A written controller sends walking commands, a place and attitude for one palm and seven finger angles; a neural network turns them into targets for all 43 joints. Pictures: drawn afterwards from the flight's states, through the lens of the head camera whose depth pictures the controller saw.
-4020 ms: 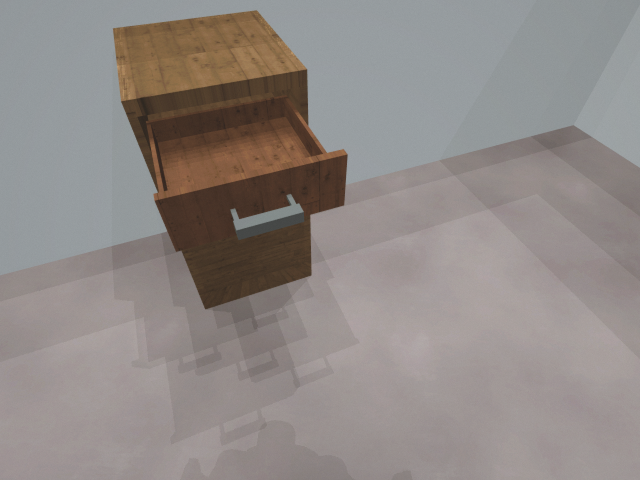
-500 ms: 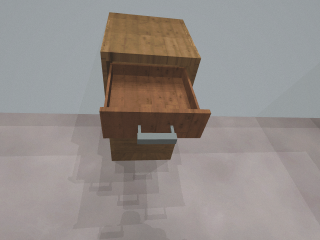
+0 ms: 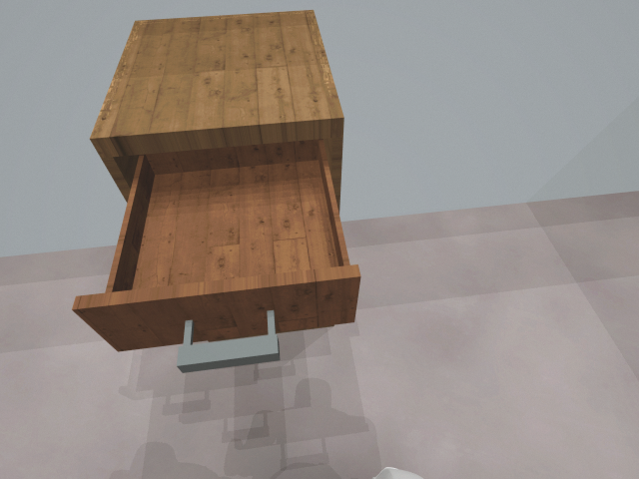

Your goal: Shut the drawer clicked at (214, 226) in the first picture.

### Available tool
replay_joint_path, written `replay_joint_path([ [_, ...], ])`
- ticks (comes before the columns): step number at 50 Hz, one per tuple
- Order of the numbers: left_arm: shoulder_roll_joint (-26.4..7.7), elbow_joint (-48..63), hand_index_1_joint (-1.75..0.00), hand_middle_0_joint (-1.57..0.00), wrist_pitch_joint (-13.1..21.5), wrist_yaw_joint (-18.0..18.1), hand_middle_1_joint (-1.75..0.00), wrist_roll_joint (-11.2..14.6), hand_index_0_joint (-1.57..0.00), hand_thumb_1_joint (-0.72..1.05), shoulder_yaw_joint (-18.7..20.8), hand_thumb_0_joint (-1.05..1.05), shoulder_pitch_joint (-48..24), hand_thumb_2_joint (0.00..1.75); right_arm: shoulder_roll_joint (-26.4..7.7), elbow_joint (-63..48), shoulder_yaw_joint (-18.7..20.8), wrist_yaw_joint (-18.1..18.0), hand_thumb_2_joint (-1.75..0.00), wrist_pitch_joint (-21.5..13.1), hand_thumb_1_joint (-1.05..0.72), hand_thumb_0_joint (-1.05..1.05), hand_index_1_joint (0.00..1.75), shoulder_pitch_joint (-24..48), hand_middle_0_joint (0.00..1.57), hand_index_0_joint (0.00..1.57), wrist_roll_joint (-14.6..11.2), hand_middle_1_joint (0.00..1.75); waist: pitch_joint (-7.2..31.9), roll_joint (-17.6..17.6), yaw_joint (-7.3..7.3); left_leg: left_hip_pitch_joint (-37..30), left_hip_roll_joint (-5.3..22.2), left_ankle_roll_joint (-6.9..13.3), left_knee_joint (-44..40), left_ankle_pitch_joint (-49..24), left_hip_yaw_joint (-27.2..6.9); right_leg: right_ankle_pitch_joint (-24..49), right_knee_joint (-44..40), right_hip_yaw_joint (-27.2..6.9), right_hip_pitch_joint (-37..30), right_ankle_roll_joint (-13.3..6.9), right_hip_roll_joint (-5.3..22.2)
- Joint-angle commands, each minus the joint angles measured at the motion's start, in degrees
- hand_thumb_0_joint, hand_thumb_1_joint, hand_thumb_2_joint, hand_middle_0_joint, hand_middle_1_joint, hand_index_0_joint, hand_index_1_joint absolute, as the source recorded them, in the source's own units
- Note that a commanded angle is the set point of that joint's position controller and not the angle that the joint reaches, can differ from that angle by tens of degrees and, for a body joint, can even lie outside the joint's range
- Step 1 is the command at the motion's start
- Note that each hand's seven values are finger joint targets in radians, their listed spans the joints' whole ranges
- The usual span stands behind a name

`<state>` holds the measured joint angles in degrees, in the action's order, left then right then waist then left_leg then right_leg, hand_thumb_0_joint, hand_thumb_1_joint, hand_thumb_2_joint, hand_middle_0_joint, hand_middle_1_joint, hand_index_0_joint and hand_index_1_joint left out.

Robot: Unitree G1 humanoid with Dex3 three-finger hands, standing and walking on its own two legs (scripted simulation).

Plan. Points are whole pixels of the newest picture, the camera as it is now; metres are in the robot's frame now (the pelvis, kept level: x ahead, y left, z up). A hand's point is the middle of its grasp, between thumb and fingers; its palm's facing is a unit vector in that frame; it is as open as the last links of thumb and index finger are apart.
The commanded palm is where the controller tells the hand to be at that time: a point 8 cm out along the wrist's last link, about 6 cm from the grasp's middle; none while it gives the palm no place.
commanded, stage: come to a stop and stand still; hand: left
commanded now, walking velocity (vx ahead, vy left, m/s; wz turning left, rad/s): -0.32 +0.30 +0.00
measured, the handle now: (230, 337) +0.31 +0.14 -0.04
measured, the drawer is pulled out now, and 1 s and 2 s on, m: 0.30 0.30 0.30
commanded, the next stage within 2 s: look again from close up in 1.24 s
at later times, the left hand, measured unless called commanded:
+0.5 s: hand out of the picture -0.02 +0.25 -0.17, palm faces +0.11 -0.96 -0.24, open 7.4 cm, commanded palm none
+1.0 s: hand out of the picture -0.08 +0.20 -0.16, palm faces +0.03 -0.99 -0.17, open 7.4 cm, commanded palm none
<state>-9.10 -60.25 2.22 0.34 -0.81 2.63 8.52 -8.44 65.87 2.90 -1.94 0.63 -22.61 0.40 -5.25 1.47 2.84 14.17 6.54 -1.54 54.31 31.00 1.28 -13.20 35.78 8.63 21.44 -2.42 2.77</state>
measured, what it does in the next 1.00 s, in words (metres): steps on the spot: left foot, then right foot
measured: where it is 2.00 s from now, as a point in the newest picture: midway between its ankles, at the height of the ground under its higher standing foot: outside the picture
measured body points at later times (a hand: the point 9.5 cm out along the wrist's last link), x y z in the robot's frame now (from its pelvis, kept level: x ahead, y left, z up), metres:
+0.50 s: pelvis -0.03 +0.04 +0.01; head -0.02 +0.06 +0.46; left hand -0.02 +0.30 -0.15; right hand +0.06 -0.20 -0.12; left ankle -0.06 +0.15 -0.72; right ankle +0.05 -0.10 -0.71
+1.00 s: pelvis -0.07 +0.05 +0.02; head -0.08 +0.05 +0.47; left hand -0.08 +0.25 -0.14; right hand -0.09 -0.16 -0.14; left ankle -0.06 +0.15 -0.72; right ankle -0.08 -0.05 -0.72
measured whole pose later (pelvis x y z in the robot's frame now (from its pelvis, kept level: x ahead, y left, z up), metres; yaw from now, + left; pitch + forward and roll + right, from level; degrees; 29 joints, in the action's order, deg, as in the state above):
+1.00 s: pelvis -0.07 +0.05 +0.02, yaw +0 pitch -2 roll +1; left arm -6.5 -66.3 -0.6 2.6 -0.7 -0.5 16.9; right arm -6.5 66.5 -0.1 -1.8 0.5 -17.6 0.1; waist -0.9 -0.5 0.0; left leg 8.3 -0.7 1.2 21.7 11.1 3.6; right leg -14.4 23.8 2.0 7.0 -1.3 -0.1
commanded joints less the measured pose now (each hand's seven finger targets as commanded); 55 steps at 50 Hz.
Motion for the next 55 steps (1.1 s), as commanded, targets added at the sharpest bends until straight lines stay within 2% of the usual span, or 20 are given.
replay_joint_path([
  [1, -7.9, 1.6, -0.3, -0.2, -0.8, 2.2, -0.3, -0.7, -0.2, 0.9, 1.2, 0.0, 3.9, 0.9, -0.8, -2.3, 0.1, -0.7, -0.9, 0.6, -0.9, 0.0, 0.3, -1.9, 0.2, 0.2, -0.4, 0.3, 5.8, -6.2, -2.11, 6.2, -2.2, -0.1, 6.6, -0.6, -1.3, 46.5, -13.5, -13.3, -7.9, -8.4, 17.7],
  [10, -11.1, 5.3, -0.3, -0.2, -2.2, 3.8, -0.3, -1.0, -0.2, 0.9, 2.7, 0.0, 4.6, 0.9, -5.3, -9.6, 1.9, 1.3, -0.9, 4.1, -0.9, 0.0, 0.3, 7.9, 0.2, 0.2, 1.2, 0.3, 7.5, -7.6, -3.91, 13.5, -4.5, -2.0, 13.0, -7.3, -3.9, 25.6, -16.9, -16.0, -8.5, -10.0, 19.8],
  [16, -13.2, 7.4, -0.3, -0.2, -3.0, 2.5, -0.3, -1.9, -0.2, 0.9, 2.8, 0.0, 3.7, 0.9, -4.9, -11.7, 1.2, 2.1, -0.9, 2.4, -0.9, 0.0, 0.3, 10.4, 0.2, 0.2, 0.4, 0.3, 6.1, -12.4, -4.83, 4.5, -5.5, -0.6, -5.7, -6.6, 0.7, -1.2, -21.7, -16.4, -4.2, -7.4, 15.8],
  [19, -13.4, 6.8, -0.3, -0.2, -3.5, 2.0, -0.3, -1.6, -0.2, 0.9, 2.6, 0.0, 4.2, 0.9, -4.7, -10.7, 0.5, 1.8, -0.9, 1.3, -0.9, 0.0, 0.3, 7.2, 0.2, 0.2, 0.0, 0.3, 7.1, -12.3, -3.94, -3.9, -6.6, 0.2, -21.8, -10.6, 3.4, -5.8, -20.3, -15.6, -2.7, -5.2, 12.9],
  [20, -12.8, 6.5, -0.3, -0.2, -3.8, 1.9, -0.3, -1.4, -0.2, 0.9, 2.5, 0.0, 3.6, 0.9, -4.5, -9.7, 0.2, 1.6, -0.9, 0.8, -0.9, 0.0, 0.3, 4.0, 0.2, 0.2, 0.0, 0.3, 7.3, -10.8, -2.38, -9.1, -6.7, 0.5, -29.5, -15.1, 3.8, -8.6, -18.2, -14.5, -0.1, -3.2, 11.5],
  [21, -10.7, 6.4, -0.3, -0.2, -4.0, 1.8, -0.3, -1.0, -0.2, 0.9, 1.8, 0.0, 4.1, 0.9, -5.7, -9.0, 0.1, 1.4, -0.9, 0.4, -0.9, 0.0, 0.3, 3.1, 0.2, 0.2, 0.0, 0.3, 6.4, -4.8, -2.3, -10.8, -4.9, 1.3, -34.7, -15.0, 1.3, -11.0, -13.9, -12.3, 2.2, -0.8, 8.1],
  [22, -7.9, 6.7, -0.3, -0.2, -4.3, 1.6, -0.3, -0.5, -0.2, 0.9, 1.2, 0.0, 5.1, 0.9, -8.3, -9.8, 0.4, 1.3, -0.9, 0.2, -0.9, 0.0, 0.3, 4.1, 0.2, 0.2, 0.6, 0.3, 4.2, 6.1, -2.87, -5.6, 2.4, 4.2, -40.3, -10.8, -8.8, -12.6, -7.2, -8.2, 4.1, 1.9, 2.7],
  [23, -5.9, 6.9, -0.3, -0.2, -4.4, 1.3, -0.3, -0.2, -0.2, 0.9, 1.0, 0.0, 5.4, 0.9, -10.9, -11.7, 0.3, 0.8, -0.9, 0.3, -0.9, 0.0, 0.3, 8.3, 0.2, 0.2, 1.0, 0.3, 1.0, 11.9, -4.12, 7.0, 9.3, 7.8, -45.3, -7.6, -14.6, -10.1, 1.1, -4.2, -0.6, 3.5, -0.2],
  [24, -6.1, 5.8, -0.3, -0.2, -5.1, 1.7, -0.3, -0.7, -0.2, 0.9, 0.9, 0.0, 5.7, 0.9, -10.6, -11.7, 0.1, 0.6, -0.9, -0.3, -0.9, 0.0, 0.3, 12.2, 0.2, 0.2, 1.0, 0.3, -0.1, 16.6, -4.7, 11.1, 10.1, 9.1, -47.8, -11.2, -17.2, -12.5, 8.0, -7.1, -2.2, 3.4, -1.2],
  [26, -6.5, 3.2, -0.3, -0.2, -5.0, 1.4, -0.3, -0.8, -0.2, 0.9, 1.2, 0.0, 9.7, 0.9, -9.1, -11.5, -0.8, -0.1, -0.9, -0.4, -0.9, 0.0, 0.3, 16.1, 0.2, 0.2, 0.8, 0.3, 1.0, 9.7, -7.13, 7.1, 6.3, 9.0, -43.3, -20.4, -10.5, -9.1, 16.0, -9.5, -1.4, 3.0, -1.5],
  [27, -6.1, 2.2, -0.3, -0.2, -4.6, 1.3, -0.3, -0.8, -0.2, 0.9, 0.9, 0.0, 11.3, 0.9, -8.8, -11.0, -0.9, -0.2, -0.9, -0.6, -0.9, 0.0, 0.3, 15.6, 0.2, 0.2, 0.6, 0.3, 2.4, 7.4, -7.08, 2.8, 5.3, 9.4, -40.9, -27.4, -8.5, -8.8, 16.8, -9.2, 0.1, 3.2, -1.6],
  [30, -4.9, 1.2, -0.3, -0.2, -3.6, 1.6, -0.3, -0.4, -0.2, 0.9, -0.1, 0.0, 10.2, 0.9, -8.1, -7.9, -1.0, -0.7, -0.9, -1.4, -0.9, 0.0, 0.3, 10.1, 0.2, 0.2, 0.4, 0.3, 4.9, 5.4, -4.8, -8.9, 5.8, 10.6, -36.5, -48.8, -7.3, -10.9, 10.5, -8.1, 1.5, 3.9, -0.7],
  [33, -4.1, 0.0, -0.3, -0.2, -3.2, 2.1, -0.3, 0.1, -0.2, 0.9, -1.0, 0.0, 9.7, 0.9, -8.0, -5.1, -1.0, -0.9, -0.9, -1.2, -0.9, 0.0, 0.3, 5.6, 0.2, 0.2, 0.3, 0.3, 6.3, 5.6, -3.4, -12.4, 6.3, 10.9, -34.1, -55.8, -9.2, -9.8, -3.3, -7.4, -4.7, 3.7, -0.1],
  [35, -3.8, -2.6, -0.3, -0.2, -2.6, 2.4, -0.3, 0.2, -0.2, 0.9, -1.4, 0.0, 13.4, 0.9, -7.4, -4.2, -1.1, -1.0, -0.9, -1.5, -0.9, 0.0, 0.3, 4.9, 0.2, 0.2, -0.2, 0.3, 7.9, 2.8, -4.34, -12.5, 4.2, 8.2, -31.5, -51.8, -8.9, 1.3, -15.6, -7.3, -11.5, 3.4, 0.5],
  [38, -4.6, -4.4, -0.3, -0.2, -1.6, 2.7, -0.3, 0.0, -0.2, 0.9, -1.8, 0.0, 13.2, 0.9, -4.4, -3.5, -1.8, -0.6, -0.9, -1.6, -0.9, 0.0, 0.3, 4.8, 0.2, 0.2, -0.6, 0.3, 5.9, -4.2, -2.87, -7.6, -0.6, 3.2, -32.3, -36.9, -5.1, 19.1, -14.8, -12.6, -14.4, 0.2, 5.7],
  [39, -4.6, -4.7, -0.3, -0.2, -1.4, 2.7, -0.3, 0.1, -0.2, 0.9, -1.8, 0.0, 12.4, 0.9, -4.1, -2.7, -1.8, -0.5, -0.9, -1.1, -0.9, 0.0, 0.3, 4.7, 0.2, 0.2, -0.5, 0.3, 4.7, -9.0, -2.77, -7.4, -0.9, 2.9, -32.7, -32.5, -4.3, 18.2, -15.2, -12.7, -13.2, -0.2, 5.3],
  [40, -4.1, -4.7, -0.3, -0.2, -1.4, 2.6, -0.3, 0.1, -0.2, 0.9, -2.0, 0.0, 11.8, 0.9, -4.4, -2.4, -1.9, -0.5, -0.9, -1.1, -0.9, 0.0, 0.3, 4.5, 0.2, 0.2, -0.4, 0.3, 3.5, -8.9, -2.54, -7.7, -0.9, 2.8, -33.8, -30.0, -4.0, 15.6, -15.8, -12.9, -11.7, -0.2, 5.4],
  [43, -3.2, -4.8, -0.3, -0.2, -1.8, 2.5, -0.3, 0.1, -0.2, 0.9, -2.2, 0.0, 11.7, 0.9, -4.0, -1.1, -2.2, -0.3, -0.9, -1.2, -0.9, 0.0, 0.3, 4.0, 0.2, 0.2, -0.3, 0.3, -0.2, -4.1, -2.85, -6.8, -0.9, 3.0, -36.6, -23.7, -4.5, 2.9, -18.2, -12.9, -8.6, 0.6, 3.7],
  [46, -3.1, -4.9, -0.3, -0.2, -1.9, 2.4, -0.3, 0.0, -0.2, 0.9, -1.9, 0.0, 12.0, 0.9, -3.3, -0.6, -2.3, -0.1, -0.9, -1.0, -0.9, 0.0, 0.3, 3.0, 0.2, 0.2, -0.2, 0.3, -1.8, -3.6, -3.0, -4.6, -1.6, 2.9, -37.8, -17.8, -4.2, -2.7, -19.5, -13.3, -7.7, 0.6, 3.4],
  [55, -1.6, -4.9, -0.3, -0.2, -1.9, 2.2, -0.3, -0.1, -0.2, 0.9, -1.8, 0.0, 14.0, 0.9, -2.0, -0.3, -2.1, -0.3, -0.9, -1.0, -0.9, 0.0, 0.3, -0.1, 0.2, 0.2, 0.0, 0.3, -2.9, -0.7, -3.16, -2.3, -1.5, 3.2, -38.7, -13.4, -4.7, -5.2, -19.4, -13.1, -5.7, 0.5, 2.5],
])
